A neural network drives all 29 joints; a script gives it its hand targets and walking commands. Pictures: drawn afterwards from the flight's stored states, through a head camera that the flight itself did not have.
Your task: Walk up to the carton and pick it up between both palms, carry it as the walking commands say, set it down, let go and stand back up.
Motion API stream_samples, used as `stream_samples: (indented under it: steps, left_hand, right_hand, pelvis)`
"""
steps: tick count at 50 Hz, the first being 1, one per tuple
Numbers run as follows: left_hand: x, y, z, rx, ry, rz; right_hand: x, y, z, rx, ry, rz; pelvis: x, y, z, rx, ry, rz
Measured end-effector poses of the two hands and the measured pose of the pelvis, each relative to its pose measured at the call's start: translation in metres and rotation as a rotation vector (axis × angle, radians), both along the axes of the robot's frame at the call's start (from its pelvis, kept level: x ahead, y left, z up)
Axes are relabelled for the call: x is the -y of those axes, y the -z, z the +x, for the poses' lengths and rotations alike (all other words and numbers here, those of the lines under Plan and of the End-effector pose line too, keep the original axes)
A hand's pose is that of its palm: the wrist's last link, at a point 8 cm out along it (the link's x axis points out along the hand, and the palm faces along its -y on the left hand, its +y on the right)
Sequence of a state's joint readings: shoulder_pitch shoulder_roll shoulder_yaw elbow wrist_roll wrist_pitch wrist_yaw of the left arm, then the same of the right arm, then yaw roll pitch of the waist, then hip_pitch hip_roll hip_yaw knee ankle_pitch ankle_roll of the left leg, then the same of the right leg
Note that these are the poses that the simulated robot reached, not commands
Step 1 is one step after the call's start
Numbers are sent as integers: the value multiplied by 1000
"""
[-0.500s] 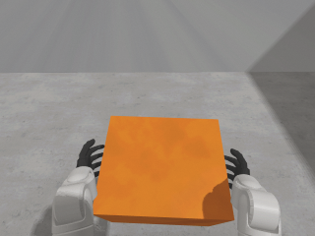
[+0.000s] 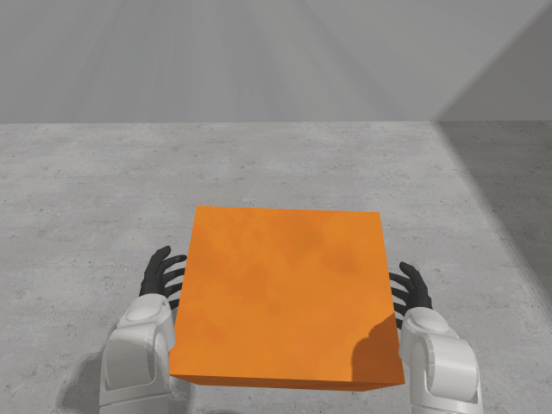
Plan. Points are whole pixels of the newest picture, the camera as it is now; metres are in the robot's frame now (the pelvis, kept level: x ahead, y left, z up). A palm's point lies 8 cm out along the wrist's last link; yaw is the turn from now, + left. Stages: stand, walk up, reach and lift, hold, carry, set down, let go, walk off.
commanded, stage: carry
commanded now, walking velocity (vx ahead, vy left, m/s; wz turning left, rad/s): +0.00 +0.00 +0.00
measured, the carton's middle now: (284, 303) +0.31 -0.01 -0.01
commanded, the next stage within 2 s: none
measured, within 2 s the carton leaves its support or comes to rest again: neither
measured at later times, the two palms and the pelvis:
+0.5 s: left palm (158, 303) +0.27 +0.17 +0.07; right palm (416, 318) +0.24 -0.19 +0.05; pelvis +0.00 +0.00 +0.00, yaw +0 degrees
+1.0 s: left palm (173, 303) +0.24 +0.13 +0.11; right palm (455, 320) +0.23 -0.22 +0.08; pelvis -0.01 -0.04 +0.00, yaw +0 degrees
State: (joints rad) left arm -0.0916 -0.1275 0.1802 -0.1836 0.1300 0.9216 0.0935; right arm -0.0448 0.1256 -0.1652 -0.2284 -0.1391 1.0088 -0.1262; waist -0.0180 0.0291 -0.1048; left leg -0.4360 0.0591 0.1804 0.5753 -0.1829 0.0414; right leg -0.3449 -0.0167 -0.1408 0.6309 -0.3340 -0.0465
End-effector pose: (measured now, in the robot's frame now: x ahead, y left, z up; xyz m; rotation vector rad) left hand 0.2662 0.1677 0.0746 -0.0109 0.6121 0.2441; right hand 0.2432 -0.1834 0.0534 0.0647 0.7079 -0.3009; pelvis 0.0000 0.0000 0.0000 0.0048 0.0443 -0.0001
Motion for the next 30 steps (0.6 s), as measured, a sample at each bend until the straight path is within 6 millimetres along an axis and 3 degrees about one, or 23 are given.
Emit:
stream_samples:
  steps: [21, 30]
  left_hand:
    - [2, 7, 2, 4, 5, -1]
    - [0, -1, -1, 11, -4, 3]
  right_hand:
    - [2, 4, 2, 13, -1, -1]
    - [0, 1, 1, 20, -6, 1]
  pelvis:
    - [1, 0, 0, 0, 0, 1]
    - [1, 0, -1, 2, 0, 1]
